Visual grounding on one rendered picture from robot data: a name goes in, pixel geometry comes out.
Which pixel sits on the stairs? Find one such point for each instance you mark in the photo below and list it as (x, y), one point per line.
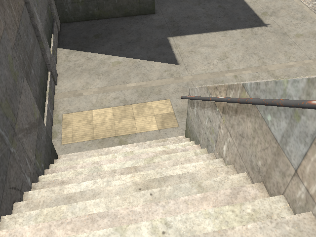
(166, 187)

